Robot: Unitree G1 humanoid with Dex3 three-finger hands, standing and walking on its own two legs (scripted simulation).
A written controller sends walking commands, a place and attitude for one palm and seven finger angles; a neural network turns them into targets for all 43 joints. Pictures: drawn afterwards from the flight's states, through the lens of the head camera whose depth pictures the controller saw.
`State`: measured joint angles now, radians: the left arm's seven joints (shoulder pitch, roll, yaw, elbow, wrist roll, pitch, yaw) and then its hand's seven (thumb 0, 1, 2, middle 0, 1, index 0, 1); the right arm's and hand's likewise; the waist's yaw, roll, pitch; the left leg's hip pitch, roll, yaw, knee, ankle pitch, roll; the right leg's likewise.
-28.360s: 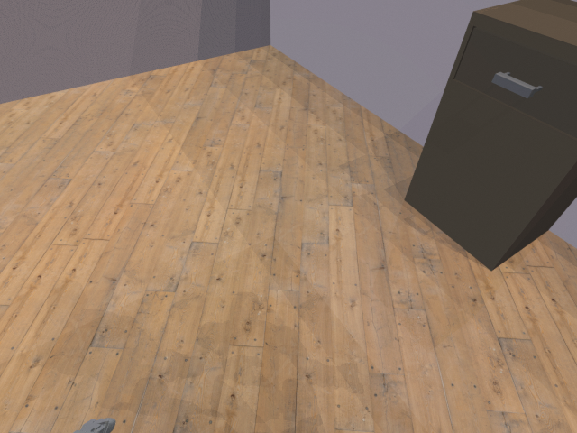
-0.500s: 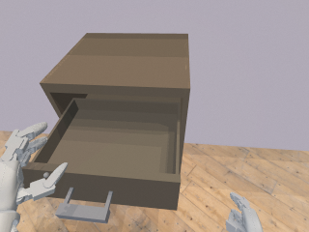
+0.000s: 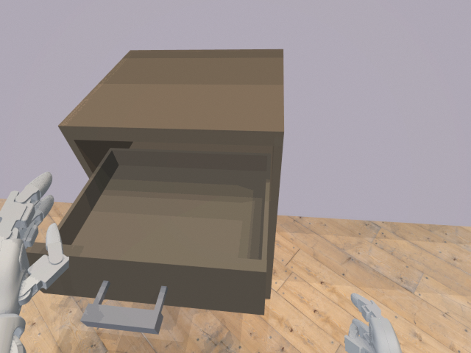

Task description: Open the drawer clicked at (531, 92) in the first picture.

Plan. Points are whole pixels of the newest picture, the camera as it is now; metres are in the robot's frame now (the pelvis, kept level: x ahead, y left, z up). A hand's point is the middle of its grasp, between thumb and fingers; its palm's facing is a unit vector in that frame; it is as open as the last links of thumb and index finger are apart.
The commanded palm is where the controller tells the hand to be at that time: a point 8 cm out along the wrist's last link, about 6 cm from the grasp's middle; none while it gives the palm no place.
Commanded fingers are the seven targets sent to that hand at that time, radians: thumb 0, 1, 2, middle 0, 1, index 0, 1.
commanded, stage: step back with the hand held close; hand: left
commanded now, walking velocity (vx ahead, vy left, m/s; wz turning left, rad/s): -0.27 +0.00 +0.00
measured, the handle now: (128, 303) +0.20 +0.22 -0.02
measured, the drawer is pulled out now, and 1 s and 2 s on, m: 0.30 0.30 0.30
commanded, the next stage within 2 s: stop stepping back and stand still in 1.34 s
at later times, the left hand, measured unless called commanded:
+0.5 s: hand (23, 293) +0.14 +0.26 +0.16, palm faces +0.32 -0.81 -0.50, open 7.5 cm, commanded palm +0.08 +0.30 +0.18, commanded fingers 0.00 0.90 0.90 -0.20 -0.30 -0.20 -0.30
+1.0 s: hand out of the picture +0.09 +0.26 +0.17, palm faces +0.35 -0.79 -0.50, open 7.5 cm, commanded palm +0.02 +0.30 +0.18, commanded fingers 0.00 0.90 0.90 -0.20 -0.30 -0.20 -0.30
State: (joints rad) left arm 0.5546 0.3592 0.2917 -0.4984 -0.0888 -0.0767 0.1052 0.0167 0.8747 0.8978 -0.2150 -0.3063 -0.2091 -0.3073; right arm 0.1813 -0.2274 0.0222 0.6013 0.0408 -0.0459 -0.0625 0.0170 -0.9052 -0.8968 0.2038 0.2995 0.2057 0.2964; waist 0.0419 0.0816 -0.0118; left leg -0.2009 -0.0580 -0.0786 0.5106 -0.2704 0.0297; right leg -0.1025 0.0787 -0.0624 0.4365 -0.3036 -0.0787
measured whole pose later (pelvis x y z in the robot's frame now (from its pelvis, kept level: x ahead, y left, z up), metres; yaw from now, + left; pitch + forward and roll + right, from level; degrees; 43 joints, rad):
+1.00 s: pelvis -0.10 +0.02 -0.01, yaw +2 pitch +3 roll +0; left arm 0.63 0.45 0.43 -0.69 -0.05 -0.17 0.14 0.02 0.88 0.90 -0.21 -0.30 -0.21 -0.30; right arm 0.16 -0.18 -0.02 0.59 0.00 -0.04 -0.04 0.02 -0.91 -0.90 0.20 0.30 0.21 0.30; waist -0.01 -0.05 0.03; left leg -0.38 0.01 -0.02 0.61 -0.28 -0.02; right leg -0.41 0.00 -0.04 0.71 -0.34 0.00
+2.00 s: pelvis -0.32 -0.06 -0.01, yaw +2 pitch -1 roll +2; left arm 0.67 0.42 0.36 -0.60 -0.03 -0.15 0.17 0.02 0.88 0.90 -0.21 -0.30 -0.21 -0.30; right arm 0.28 -0.19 0.00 0.62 0.01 -0.09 -0.05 0.02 -0.91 -0.90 0.20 0.30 0.21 0.30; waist -0.04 -0.05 -0.01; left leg -0.24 0.00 0.01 0.53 -0.27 0.00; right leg -0.39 0.03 -0.06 0.80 -0.42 0.00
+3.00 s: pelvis -0.31 -0.02 +0.01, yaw +3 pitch -1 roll -1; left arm 0.64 0.40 0.34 -0.60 -0.06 -0.16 0.16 0.02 0.88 0.90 -0.21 -0.30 -0.21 -0.30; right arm 0.20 -0.19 0.03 0.59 0.02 -0.05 -0.04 0.02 -0.90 -0.90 0.21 0.30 0.21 0.30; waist 0.00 -0.02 0.04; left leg -0.18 -0.03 0.05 0.43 -0.24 0.05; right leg -0.20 0.00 -0.07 0.39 -0.18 -0.01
